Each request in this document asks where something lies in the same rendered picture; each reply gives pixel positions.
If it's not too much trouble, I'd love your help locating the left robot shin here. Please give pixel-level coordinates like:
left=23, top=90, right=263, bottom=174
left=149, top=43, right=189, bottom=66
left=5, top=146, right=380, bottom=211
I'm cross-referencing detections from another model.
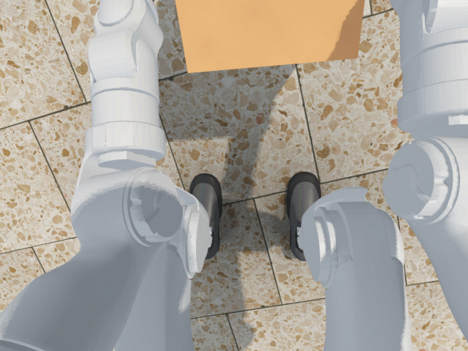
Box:
left=174, top=185, right=212, bottom=257

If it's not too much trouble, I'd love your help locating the right robot thigh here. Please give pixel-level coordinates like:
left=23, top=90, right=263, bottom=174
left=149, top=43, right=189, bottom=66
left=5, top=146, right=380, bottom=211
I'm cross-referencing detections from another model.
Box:
left=306, top=201, right=412, bottom=351

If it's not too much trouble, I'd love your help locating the robot right upper arm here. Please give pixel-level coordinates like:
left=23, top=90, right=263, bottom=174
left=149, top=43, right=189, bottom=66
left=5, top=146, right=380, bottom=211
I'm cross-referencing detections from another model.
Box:
left=382, top=136, right=468, bottom=343

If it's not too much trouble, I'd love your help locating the robot right forearm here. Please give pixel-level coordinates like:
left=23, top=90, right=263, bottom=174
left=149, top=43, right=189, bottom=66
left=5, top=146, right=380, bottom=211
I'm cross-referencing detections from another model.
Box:
left=390, top=0, right=468, bottom=139

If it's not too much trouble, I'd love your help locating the robot left forearm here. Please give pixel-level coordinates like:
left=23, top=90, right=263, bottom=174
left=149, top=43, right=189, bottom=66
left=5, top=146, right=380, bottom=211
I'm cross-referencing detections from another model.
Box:
left=74, top=0, right=166, bottom=194

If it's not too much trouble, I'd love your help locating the carton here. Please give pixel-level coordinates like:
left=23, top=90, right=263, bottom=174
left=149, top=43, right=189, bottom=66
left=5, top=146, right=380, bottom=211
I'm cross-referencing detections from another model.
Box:
left=175, top=0, right=365, bottom=73

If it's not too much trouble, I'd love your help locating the robot left upper arm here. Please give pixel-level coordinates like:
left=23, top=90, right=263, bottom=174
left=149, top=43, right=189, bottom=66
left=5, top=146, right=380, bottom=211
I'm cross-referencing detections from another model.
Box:
left=0, top=167, right=183, bottom=351

